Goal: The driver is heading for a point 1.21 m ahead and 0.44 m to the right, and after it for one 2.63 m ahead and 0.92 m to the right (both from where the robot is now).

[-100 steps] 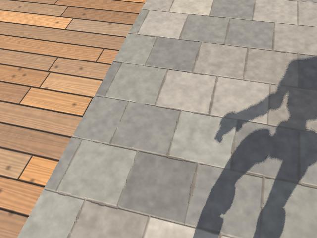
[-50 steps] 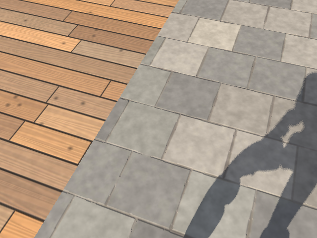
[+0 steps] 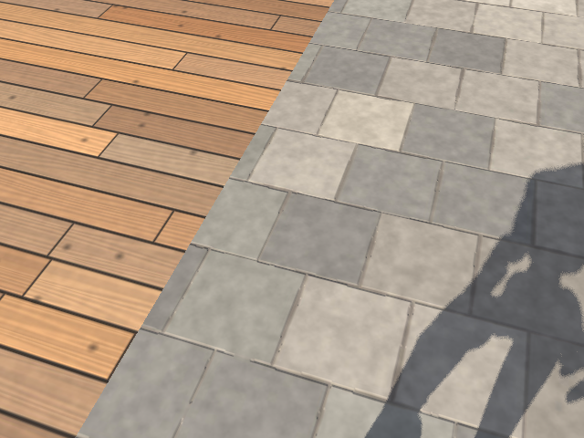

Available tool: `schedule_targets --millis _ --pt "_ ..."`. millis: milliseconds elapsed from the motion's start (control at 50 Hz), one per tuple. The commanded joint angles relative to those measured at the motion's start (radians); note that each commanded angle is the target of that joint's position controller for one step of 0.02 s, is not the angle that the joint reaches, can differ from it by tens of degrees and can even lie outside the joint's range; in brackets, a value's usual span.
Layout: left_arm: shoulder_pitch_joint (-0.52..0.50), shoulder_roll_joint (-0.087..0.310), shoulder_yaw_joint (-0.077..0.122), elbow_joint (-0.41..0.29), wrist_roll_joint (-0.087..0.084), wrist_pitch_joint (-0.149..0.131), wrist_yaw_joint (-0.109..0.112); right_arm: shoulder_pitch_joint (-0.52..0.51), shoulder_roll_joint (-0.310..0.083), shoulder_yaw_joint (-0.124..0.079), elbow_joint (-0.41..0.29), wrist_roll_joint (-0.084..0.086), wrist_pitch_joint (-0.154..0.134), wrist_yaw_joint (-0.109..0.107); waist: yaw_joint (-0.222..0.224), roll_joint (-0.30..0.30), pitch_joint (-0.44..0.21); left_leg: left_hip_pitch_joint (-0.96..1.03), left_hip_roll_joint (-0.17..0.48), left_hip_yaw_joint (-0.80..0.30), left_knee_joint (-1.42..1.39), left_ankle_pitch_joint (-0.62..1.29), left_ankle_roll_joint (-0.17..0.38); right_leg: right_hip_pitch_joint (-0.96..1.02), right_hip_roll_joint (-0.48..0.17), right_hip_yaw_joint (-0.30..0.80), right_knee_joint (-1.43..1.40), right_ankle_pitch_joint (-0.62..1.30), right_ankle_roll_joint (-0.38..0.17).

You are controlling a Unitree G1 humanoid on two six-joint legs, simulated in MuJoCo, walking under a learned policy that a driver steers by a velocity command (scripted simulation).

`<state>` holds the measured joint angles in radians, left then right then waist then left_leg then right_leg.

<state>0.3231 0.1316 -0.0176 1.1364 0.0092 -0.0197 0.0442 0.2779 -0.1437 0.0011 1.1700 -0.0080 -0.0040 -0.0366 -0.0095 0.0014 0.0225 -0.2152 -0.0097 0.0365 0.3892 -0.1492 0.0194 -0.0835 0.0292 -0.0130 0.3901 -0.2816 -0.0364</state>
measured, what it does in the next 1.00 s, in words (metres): walks ahead: left foot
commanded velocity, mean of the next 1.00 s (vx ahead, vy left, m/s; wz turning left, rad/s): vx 0.26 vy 0.00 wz -0.06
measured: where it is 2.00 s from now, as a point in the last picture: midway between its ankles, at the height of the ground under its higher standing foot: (348, 319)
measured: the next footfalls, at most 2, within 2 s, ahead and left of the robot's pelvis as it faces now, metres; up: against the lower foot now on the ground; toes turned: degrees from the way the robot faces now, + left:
left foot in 0.58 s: +0.17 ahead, +0.12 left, +0.00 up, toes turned +4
right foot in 1.08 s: +0.50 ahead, -0.03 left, +0.00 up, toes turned -12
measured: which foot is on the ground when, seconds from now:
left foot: down 0.00-0.34, up 0.36-0.56, down 0.58-1.00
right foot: down 0.00-0.60, up 0.62-1.00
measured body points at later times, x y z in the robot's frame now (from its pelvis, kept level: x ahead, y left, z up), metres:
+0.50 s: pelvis +0.05 +0.01 -0.01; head +0.05 +0.02 +0.44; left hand -0.05 +0.23 -0.16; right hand +0.07 -0.22 -0.16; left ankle +0.06 +0.11 -0.72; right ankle -0.05 -0.10 -0.74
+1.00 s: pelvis +0.28 +0.05 -0.01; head +0.32 +0.05 +0.44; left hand +0.45 +0.25 -0.15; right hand +0.17 -0.15 -0.16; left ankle +0.13 +0.12 -0.74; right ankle +0.45 -0.05 -0.71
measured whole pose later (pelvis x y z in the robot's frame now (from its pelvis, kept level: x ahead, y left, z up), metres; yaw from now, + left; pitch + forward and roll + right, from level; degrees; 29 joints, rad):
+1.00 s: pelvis +0.28 +0.05 -0.01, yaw -5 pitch +1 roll +1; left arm 0.05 0.17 0.04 0.93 0.02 -0.04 -0.04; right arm 0.49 -0.13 -0.01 1.12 -0.02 -0.11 -0.03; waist -0.03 -0.02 0.06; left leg 0.16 -0.07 0.16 0.16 -0.35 0.06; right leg -0.62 -0.02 -0.11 0.67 -0.05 -0.10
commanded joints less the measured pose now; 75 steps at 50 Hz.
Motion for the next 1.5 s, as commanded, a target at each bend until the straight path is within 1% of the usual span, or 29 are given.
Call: schedule_targets --millis 20,260,320,380,420,460,540,560,580,600,620,640,660,680,720,780,960,1000,1040,1080,1100,1120,1140,1180,1200,1240,1300,1400,1500 --pt "0.083 0.072 0.010 -0.001 0.000 -0.004 0.004 0.059 -0.071 -0.010 -0.002 0.000 -0.003 -0.004 0.001 -0.010 0.054 0.072 0.099 -0.109 -0.039 0.097 0.019 -0.126 -0.121 0.105 -0.095 0.136 -0.022" --pt "0.106 0.060 0.008 0.009 0.000 -0.005 0.007 0.066 -0.057 -0.009 0.015 0.001 0.001 -0.008 0.002 -0.009 0.060 0.077 0.101 -0.104 -0.031 0.113 0.015 -0.111 -0.121 0.103 -0.094 0.174 -0.024" --pt "0.140 0.098 0.027 0.014 0.004 0.002 0.005 0.057 -0.063 -0.016 0.005 -0.004 0.007 -0.003 0.017 -0.054 0.070 0.023 0.031 -0.046 0.050 -0.171 0.027 -0.123 -0.109 0.140 -0.137 -0.209 -0.063" --pt "0.202 0.150 0.056 0.013 0.004 0.013 0.002 -0.029 -0.043 -0.018 -0.059 -0.031 0.003 0.017 0.063 -0.148 0.218 -0.256 -0.013 0.050 0.272 -0.300 0.033 -0.112 -0.270 0.359 -0.265 -0.558 -0.174" --pt "0.229 0.142 0.062 0.016 0.017 0.001 0.000 -0.092 -0.052 -0.024 -0.111 -0.032 -0.018 0.028 0.077 -0.133 0.254 -0.381 0.041 0.021 0.389 -0.294 0.043 -0.064 -0.336 0.423 -0.290 -0.457 -0.223" --pt "0.226 0.150 0.069 0.011 0.024 -0.018 -0.004 -0.113 -0.069 -0.033 -0.144 -0.025 -0.042 0.039 0.068 -0.101 0.229 -0.445 0.066 0.003 0.395 -0.290 0.047 0.032 -0.332 0.385 -0.265 -0.292 -0.227" --pt "0.164 0.163 0.076 -0.011 0.012 -0.043 -0.010 -0.054 -0.065 -0.048 -0.164 -0.003 -0.065 0.055 0.001 -0.104 0.159 -0.176 0.019 0.060 0.206 -0.166 0.054 -0.055 -0.267 0.233 -0.174 -0.046 -0.178" --pt "0.127 0.165 0.076 -0.021 0.005 -0.046 -0.014 0.048 -0.056 -0.053 -0.132 0.001 -0.066 0.054 -0.052 -0.084 0.133 0.016 -0.020 0.090 0.127 -0.106 0.057 -0.158 -0.229 0.175 -0.103 0.017 -0.152" --pt "0.121 0.153 0.071 -0.027 0.007 -0.056 -0.019 0.181 -0.085 -0.072 -0.086 0.002 -0.069 0.047 -0.105 -0.026 0.076 0.233 -0.041 0.071 0.088 -0.105 0.063 -0.258 -0.176 0.111 0.046 0.137 -0.123" --pt "0.091 0.104 0.054 -0.061 0.003 -0.065 -0.030 0.339 -0.173 -0.098 -0.061 -0.014 -0.077 0.032 -0.175 0.168 -0.003 0.398 0.177 -0.239 -0.076 -0.326 0.115 -0.399 -0.066 -0.019 0.374 0.100 -0.067" --pt "0.112 0.071 0.050 -0.097 0.009 -0.068 -0.038 0.440 -0.251 -0.113 -0.031 -0.014 -0.066 0.032 -0.159 0.342 -0.054 0.462 0.384 -0.662 -0.242 -0.482 0.208 -0.582 0.045 -0.064 0.674 -0.250 -0.045" --pt "0.058 0.117 0.064 -0.107 0.032 -0.061 -0.043 0.326 -0.192 -0.095 -0.053 -0.014 -0.054 0.029 -0.093 0.160 0.035 0.341 0.382 -0.648 -0.239 -0.545 0.211 -0.628 -0.037 0.030 0.809 -0.207 -0.067" --pt "0.021 0.100 0.061 -0.117 0.029 -0.064 -0.055 0.207 -0.163 -0.085 -0.097 -0.014 -0.057 0.033 -0.054 0.061 0.099 0.238 0.356 -0.548 -0.237 -0.472 0.199 -0.634 -0.080 0.045 0.826 -0.092 -0.076" --pt "0.018 0.084 0.059 -0.115 0.021 -0.070 -0.062 0.140 -0.148 -0.077 -0.119 -0.013 -0.065 0.036 -0.020 0.019 0.108 0.175 0.313 -0.443 -0.253 -0.334 0.182 -0.595 -0.107 0.048 0.792 -0.010 -0.073" --pt "0.042 0.081 0.065 -0.107 0.029 -0.057 -0.068 0.121 -0.104 -0.057 -0.119 -0.009 -0.084 0.032 0.021 0.031 0.087 0.139 0.245 -0.293 -0.262 -0.125 0.155 -0.534 -0.125 0.029 0.736 0.042 -0.051" --pt "-0.002 0.088 0.073 -0.127 0.024 -0.031 -0.074 0.200 -0.106 -0.047 -0.087 -0.007 -0.101 0.023 0.030 0.052 0.082 0.183 0.221 -0.174 -0.253 0.135 0.153 -0.582 -0.112 -0.012 0.696 0.080 -0.028" --pt "-0.344 0.064 0.053 -0.266 0.010 -0.026 -0.085 0.266 -0.106 -0.031 -0.070 -0.011 -0.117 0.005 -0.016 0.071 0.140 0.202 0.210 0.072 -0.264 0.493 0.108 -0.513 -0.040 -0.119 0.269 0.261 -0.065" --pt "-0.315 0.086 0.062 -0.267 0.011 -0.029 -0.080 0.257 -0.129 -0.036 -0.070 -0.011 -0.120 -0.002 0.011 0.076 0.103 0.270 0.225 0.110 -0.169 0.764 0.094 -0.438 0.001 -0.149 0.231 0.229 -0.103" --pt "-0.179 0.121 0.081 -0.232 0.014 -0.035 -0.071 0.232 -0.163 -0.047 -0.079 -0.015 -0.112 -0.014 0.076 0.100 0.015 0.321 0.238 0.141 0.052 1.014 0.084 -0.307 0.059 -0.173 0.233 0.142 -0.148" --pt "0.058 0.173 0.114 -0.160 0.026 -0.042 -0.064 0.200 -0.193 -0.059 -0.100 -0.012 -0.100 -0.008 0.182 0.098 -0.103 0.215 0.227 0.159 0.443 0.861 0.081 -0.023 0.068 -0.120 0.120 0.117 -0.206" --pt "0.154 0.258 0.142 -0.154 0.037 -0.038 -0.055 0.190 -0.161 -0.054 -0.140 -0.011 -0.101 0.004 0.211 -0.013 -0.190 0.007 0.163 0.171 0.797 0.406 0.066 0.170 -0.152 0.176 0.094 -0.002 -0.279" --pt "0.103 0.312 0.154 -0.172 0.026 -0.023 -0.060 0.219 -0.100 -0.052 -0.199 0.011 -0.105 0.026 0.119 -0.223 -0.263 -0.386 -0.074 0.049 1.137 -0.373 0.026 0.377 -0.385 0.777 -0.077 -0.018 -0.453" --pt "0.044 0.294 0.149 -0.177 0.004 -0.017 -0.062 0.101 -0.154 -0.059 -0.234 -0.004 -0.116 0.032 0.112 -0.060 -0.178 -0.512 0.005 -0.093 1.132 -0.274 0.050 0.319 -0.349 0.717 -0.139 -0.078 -0.413" --pt "-0.045 0.198 0.124 -0.187 0.005 -0.025 -0.056 0.032 -0.154 -0.061 -0.262 -0.002 -0.132 0.034 0.041 0.080 -0.010 -0.465 0.084 -0.086 0.962 -0.136 0.046 0.063 -0.294 0.499 -0.179 0.117 -0.326" --pt "-0.061 0.174 0.115 -0.190 0.002 -0.034 -0.050 0.027 -0.144 -0.062 -0.268 -0.018 -0.117 0.031 0.008 0.093 0.008 -0.402 0.105 -0.091 0.896 -0.134 0.028 -0.027 -0.245 0.421 -0.180 0.223 -0.296" --pt "-0.047 0.173 0.108 -0.188 -0.005 -0.054 -0.042 0.052 -0.118 -0.058 -0.275 -0.039 -0.077 0.035 -0.025 0.053 0.001 -0.331 0.117 -0.083 0.809 -0.147 -0.006 -0.104 -0.190 0.332 -0.184 0.347 -0.277" --pt "0.014 0.220 0.114 -0.185 -0.011 -0.065 -0.040 -0.042 -0.123 -0.058 -0.326 -0.043 -0.047 0.042 -0.013 0.007 0.023 -0.382 0.122 -0.046 0.679 -0.074 -0.047 -0.129 -0.143 0.278 -0.201 0.403 -0.255" --pt "0.135 0.221 0.113 -0.189 -0.011 -0.052 -0.042 -0.264 -0.144 -0.057 -0.419 -0.034 -0.038 0.053 0.072 -0.049 0.027 -0.494 0.096 -0.030 0.460 0.118 -0.067 -0.007 -0.117 0.294 -0.177 0.484 -0.173" --pt "0.205 0.232 0.114 -0.202 0.002 -0.045 -0.030 -0.419 -0.147 -0.041 -0.493 -0.026 -0.046 0.062 0.122 -0.072 0.032 -0.529 0.046 -0.028 0.305 0.125 -0.054 0.133 -0.129 0.342 -0.116 0.575 -0.181"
